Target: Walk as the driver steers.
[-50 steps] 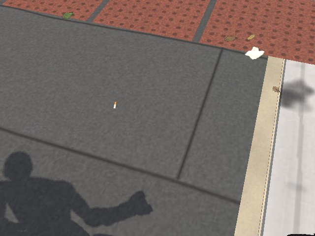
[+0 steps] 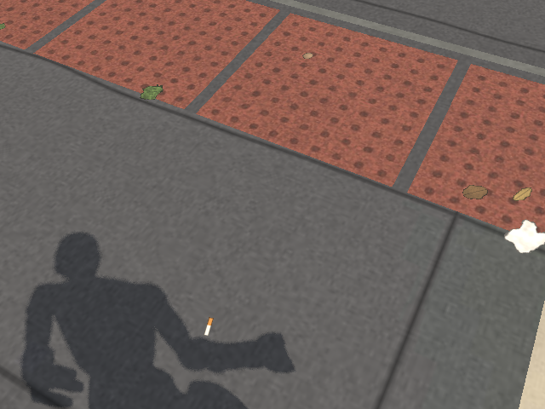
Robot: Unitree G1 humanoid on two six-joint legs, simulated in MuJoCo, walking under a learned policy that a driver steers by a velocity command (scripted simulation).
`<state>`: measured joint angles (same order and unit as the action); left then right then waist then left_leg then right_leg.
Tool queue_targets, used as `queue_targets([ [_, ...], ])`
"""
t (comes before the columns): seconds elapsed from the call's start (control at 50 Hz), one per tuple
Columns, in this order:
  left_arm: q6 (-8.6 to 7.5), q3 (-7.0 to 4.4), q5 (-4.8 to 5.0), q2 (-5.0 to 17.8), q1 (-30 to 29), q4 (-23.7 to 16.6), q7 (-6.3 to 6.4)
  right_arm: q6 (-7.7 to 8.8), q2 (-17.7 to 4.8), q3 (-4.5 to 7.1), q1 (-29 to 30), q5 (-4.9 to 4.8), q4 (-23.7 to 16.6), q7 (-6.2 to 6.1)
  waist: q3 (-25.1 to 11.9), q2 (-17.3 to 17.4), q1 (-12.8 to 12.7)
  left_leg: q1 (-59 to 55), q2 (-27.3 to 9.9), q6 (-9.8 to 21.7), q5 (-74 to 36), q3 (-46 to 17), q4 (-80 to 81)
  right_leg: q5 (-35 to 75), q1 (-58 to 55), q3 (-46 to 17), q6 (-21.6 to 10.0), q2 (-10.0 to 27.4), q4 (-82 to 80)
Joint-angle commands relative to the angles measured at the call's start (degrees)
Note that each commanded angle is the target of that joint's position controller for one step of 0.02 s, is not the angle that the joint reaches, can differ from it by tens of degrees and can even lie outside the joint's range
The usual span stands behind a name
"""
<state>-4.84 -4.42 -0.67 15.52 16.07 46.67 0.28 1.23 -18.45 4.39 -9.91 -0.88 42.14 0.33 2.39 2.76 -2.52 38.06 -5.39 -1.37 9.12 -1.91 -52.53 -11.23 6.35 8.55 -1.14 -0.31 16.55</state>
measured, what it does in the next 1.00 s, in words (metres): walks ahead, turning left: left foot, then right foot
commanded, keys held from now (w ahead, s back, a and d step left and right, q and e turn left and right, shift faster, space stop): q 1.00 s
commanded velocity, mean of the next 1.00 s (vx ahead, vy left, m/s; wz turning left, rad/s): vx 0.07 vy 0.00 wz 0.58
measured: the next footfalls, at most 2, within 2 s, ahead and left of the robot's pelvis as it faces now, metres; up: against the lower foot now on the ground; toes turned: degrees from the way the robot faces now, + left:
left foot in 0.16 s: +0.23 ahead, +0.13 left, +0.00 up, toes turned +8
right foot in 0.62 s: +0.26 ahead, -0.09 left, +0.00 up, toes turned +27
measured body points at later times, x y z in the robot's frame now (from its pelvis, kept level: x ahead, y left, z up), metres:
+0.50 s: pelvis +0.13 +0.03 -0.01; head +0.17 +0.06 +0.43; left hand +0.21 +0.34 -0.12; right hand +0.36 -0.21 -0.10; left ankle +0.19 +0.13 -0.75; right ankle +0.22 -0.12 -0.71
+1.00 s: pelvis +0.15 +0.01 -0.01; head +0.18 +0.03 +0.44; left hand +0.10 +0.32 -0.11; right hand +0.44 -0.12 -0.10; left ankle +0.07 +0.11 -0.72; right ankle +0.22 -0.11 -0.75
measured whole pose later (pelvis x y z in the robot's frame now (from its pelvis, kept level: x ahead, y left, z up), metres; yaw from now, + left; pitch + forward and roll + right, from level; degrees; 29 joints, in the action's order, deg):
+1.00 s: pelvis +0.15 +0.01 -0.01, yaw +36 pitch +1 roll +0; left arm 1.1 -4.2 0.5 16.6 8.3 41.2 1.3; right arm -4.5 -17.2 4.7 -9.6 -1.3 33.8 0.7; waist 3.2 -0.3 -1.3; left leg 20.6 -1.4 -3.2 20.0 1.0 -40.3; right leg -14.6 14.0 7.1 1.5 5.8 27.8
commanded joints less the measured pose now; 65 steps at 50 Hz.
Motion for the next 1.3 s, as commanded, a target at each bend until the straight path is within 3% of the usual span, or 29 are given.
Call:
queue_targets([
  [0.02,-0.35,-1.96,0.49,9.0,-6.8,-4.7,1.13,0.12,0.1,-0.39,-0.7,0.3,-3.9,1.45,-2.5,-7.3,2.3,-8.0,0.4,0.2,-9.8,1.7,9.6,31.4,3.3,-1.2,-8.4,13.6,-4.1],
  [0.1,1.01,-2.78,2.48,11.1,-6.4,-3.9,1.48,-0.69,-2.8,0.9,2.0,0.62,-6.9,2.86,-3.6,-7.7,2.6,-10.0,1.8,3.0,-4.9,2.8,15.7,31.1,-2.5,-0.7,-6.5,16.4,2.5],
  [0.14,1.74,-3.08,3.39,11.6,-7.4,-4.0,1.66,-0.88,-5.1,2.28,-3.0,0.91,-6.3,2.85,-5.9,-6.8,5.7,-17.5,5.1,5.5,-4.1,5.2,20.9,35.3,-2.5,0.9,-4.3,15.0,13.1],
  [0.16,1.94,-2.58,2.89,9.9,-5.3,-3.7,1.52,-0.81,-8.0,3.75,-8.5,1.07,-4.8,2.07,-9.0,-3.2,7.7,-26.4,7.3,7.4,-11.1,5.1,24.8,31.3,0.2,2.3,-1.8,11.3,23.9],
  [0.18,1.91,-1.3,-0.1,6.8,-2.1,-4.7,1.14,-0.99,-14.5,5.22,-11.2,1.1,-5.5,0.45,-12.8,10.0,7.0,-39.1,-4.7,12.3,-39.9,-11.2,24.4,3.7,13.8,3.6,2.7,6.5,42.2],
  [0.2,1.88,0.0,-1.1,4.5,2.6,-6.3,0.51,-0.78,-17.0,4.73,-7.0,2.11,-8.6,0.32,-21.7,15.8,2.2,-50.6,-17.4,26.1,-41.2,-35.3,26.5,-31.6,29.5,-5.2,5.7,-3.2,60.3],
  [0.22,2.04,-0.85,0.5,8.9,-1.0,-5.4,0.08,-0.62,-12.5,3.74,-6.5,1.54,-9.8,1.09,-24.5,5.1,6.4,-47.7,-15.1,24.5,-30.4,-32.6,30.0,-27.4,31.1,-13.7,4.6,-0.5,62.7],
  [0.24,2.4,-0.86,1.72,9.1,-4.8,-6.6,0.24,-0.23,-10.2,2.98,-3.8,1.13,-9.8,1.19,-18.6,3.0,5.5,-42.3,-12.4,21.4,-22.5,-26.6,30.8,-22.6,32.8,-13.3,3.4,1.0,60.9],
  [0.26,2.97,-0.82,1.06,8.3,-5.4,-5.9,1.0,-0.36,-8.5,2.6,-1.6,0.29,-9.4,0.97,-13.2,-1.2,3.8,-35.7,-9.3,17.9,-15.6,-22.5,31.9,-18.8,32.7,-13.1,3.3,3.0,56.2],
  [0.34,4.5,-0.98,-0.01,7.8,-4.5,-5.6,2.0,-1.27,-8.0,2.42,2.4,1.63,-10.8,-0.53,-10.4,3.3,0.9,-22.0,-4.3,15.8,-11.7,-17.8,34.7,-11.7,23.9,-12.4,4.1,2.0,45.9],
  [0.44,4.58,-0.19,0.15,6.1,-7.6,-6.3,1.99,-2.12,-8.6,2.93,1.9,0.8,-11.0,-2.06,-11.0,3.8,2.3,-21.4,-2.6,14.8,-1.5,-19.8,34.4,-7.4,22.0,-13.8,5.6,0.6,34.4],
  [0.54,3.68,-0.4,0.75,6.6,-8.8,-7.2,1.05,-3.14,-8.2,2.96,1.3,0.74,-11.3,-1.83,-9.4,6.4,3.6,-21.9,-2.0,13.5,4.0,-25.2,33.5,-8.1,17.7,-14.1,4.6,-1.1,24.3],
  [0.6,2.93,-0.99,0.89,6.9,-4.7,-6.2,0.25,-3.91,-7.6,2.74,2.1,-0.23,-11.6,-1.98,-8.9,6.4,1.0,-20.6,0.5,10.7,2.6,-26.1,30.0,-1.4,8.9,-12.5,2.2,-1.2,8.9],
  [0.62,2.96,-1.88,0.14,9.9,-2.9,-6.0,0.39,-3.98,-5.9,2.25,0.5,-0.36,-11.6,-2.1,-9.4,2.4,1.1,-16.0,3.5,7.8,8.7,-23.1,25.0,0.4,2.7,-17.2,-0.3,5.6,4.5],
  [0.64,3.6,-3.09,-1.3,15.6,-4.2,-6.4,0.74,-3.74,-3.7,1.82,-0.6,-0.48,-12.9,-1.99,-7.1,-13.8,3.9,-4.6,12.6,4.0,20.8,-10.8,12.9,5.6,-0.2,-30.8,-7.5,17.9,1.0],
  [0.66,3.54,-2.83,-2.7,13.7,-5.4,-7.3,0.67,-2.89,-7.8,3.08,-0.2,0.32,-13.0,-1.8,-6.2,-18.6,2.8,-1.6,13.0,1.2,26.0,-7.0,-1.7,11.2,3.8,-38.7,-14.0,24.2,-1.1],
  [0.68,3.4,-1.9,-2.19,10.8,-8.8,-8.9,1.1,-2.81,-10.3,4.13,-1.7,0.38,-11.6,-1.53,-5.9,-13.8,4.0,-2.2,10.7,0.1,22.5,-7.9,-9.6,13.1,4.7,-34.1,-13.5,22.6,0.3],
  [0.74,3.76,-0.79,0.21,7.2,-11.8,-9.8,1.85,-4.48,-6.9,3.63,-4.3,0.12,-8.8,-1.76,-4.1,-10.0,4.2,-0.6,9.4,-2.9,15.0,-5.6,-18.5,15.4,3.0,-21.3,-9.0,15.3,2.6],
  [0.8,4.72,-1.03,-0.31,8.0,-8.6,-9.3,2.33,-4.62,-4.4,2.55,0.4,-0.77,-11.1,-1.43,-3.7,-11.9,1.4,0.6,7.4,-4.5,12.1,-1.4,-12.1,17.0,-1.1,-16.1,-10.0,14.0,2.1],
  [0.86,5.37,-1.96,-0.2,10.3,-6.7,-8.9,2.35,-4.48,-3.2,1.71,3.1,-0.4,-12.9,-0.82,-5.6,-13.4,-0.5,-3.2,4.9,-4.9,13.6,0.4,-2.7,18.7,-4.4,-14.4,-11.0,16.1,2.8],
  [1.0,5.27,-3.1,2.29,12.8,-8.9,-8.3,0.98,-5.11,-4.1,2.27,-1.0,-0.43,-12.5,0.71,-6.6,-13.7,2.3,-20.1,5.7,0.6,5.8,6.3,22.0,19.7,-0.3,-9.5,-8.2,18.1,8.2],
  [1.02,5.08,-2.78,2.62,11.4,-7.6,-7.5,0.89,-5.09,-4.8,2.79,-3.3,-0.33,-11.5,0.5,-7.1,-11.7,3.3,-26.2,6.8,2.5,0.4,5.9,28.1,16.1,2.8,-7.2,-5.3,16.6,12.1],
  [1.04,4.86,-2.17,1.56,8.8,-4.8,-6.6,0.59,-4.93,-8.2,3.95,-5.6,-0.36,-11.2,-0.11,-8.5,-2.8,3.3,-36.2,2.3,5.3,-13.1,-2.1,31.1,5.8,11.5,-2.3,-0.4,13.0,21.9],
  [1.06,4.68,-0.37,-2.13,4.4,-5.8,-9.7,0.22,-4.58,-15.3,5.11,-6.1,0.14,-12.8,-1.09,-8.5,16.9,1.6,-44.4,-13.4,14.1,-37.7,-23.7,28.9,-26.8,29.9,0.5,5.6,4.7,40.1],
  [1.08,4.39,-1.31,-0.89,7.6,-11.8,-11.1,0.86,-3.1,-13.4,4.44,-7.5,2.39,-13.1,-0.31,-12.3,11.9,7.0,-39.1,-17.4,22.7,-33.8,-27.8,30.9,-29.3,32.7,-9.2,6.0,1.9,49.8],
  [1.1,4.63,-1.93,0.6,9.5,-13.2,-11.1,1.18,-2.02,-11.8,3.75,-5.4,2.46,-12.4,-0.1,-9.4,7.1,5.9,-36.9,-13.9,20.7,-27.8,-22.6,31.9,-24.9,33.2,-11.2,5.4,3.0,52.9],
  [1.14,5.05,-2.37,0.25,9.6,-11.8,-9.6,1.97,-1.72,-8.6,2.77,0.1,0.4,-12.3,-0.84,-6.6,4.1,3.3,-33.8,-8.3,15.0,-19.6,-17.2,32.0,-16.1,33.3,-12.3,5.0,3.9,50.1],
  [1.2,4.98,-2.3,0.14,8.5,-9.0,-9.0,1.73,-2.29,-7.9,2.04,2.2,0.69,-12.6,-1.76,-7.9,4.9,1.5,-30.1,-5.5,14.6,-20.5,-15.2,32.3,-9.5,28.2,-11.6,6.1,1.7,48.7],
  [1.3,4.67,-1.31,0.38,6.5,-11.4,-9.9,1.29,-2.67,-9.2,2.54,1.1,0.47,-11.9,-2.27,-7.3,5.6,3.1,-29.8,-4.3,14.5,-11.0,-18.8,31.7,-8.2,24.6,-12.6,6.5,0.1,33.3],
])
Velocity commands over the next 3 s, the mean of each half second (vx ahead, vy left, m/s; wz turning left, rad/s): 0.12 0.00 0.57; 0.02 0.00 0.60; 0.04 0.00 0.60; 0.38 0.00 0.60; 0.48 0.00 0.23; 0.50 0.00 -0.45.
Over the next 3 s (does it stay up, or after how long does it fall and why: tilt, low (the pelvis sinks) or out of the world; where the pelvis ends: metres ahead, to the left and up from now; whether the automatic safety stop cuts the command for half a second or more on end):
stays up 0.34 0.79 -0.02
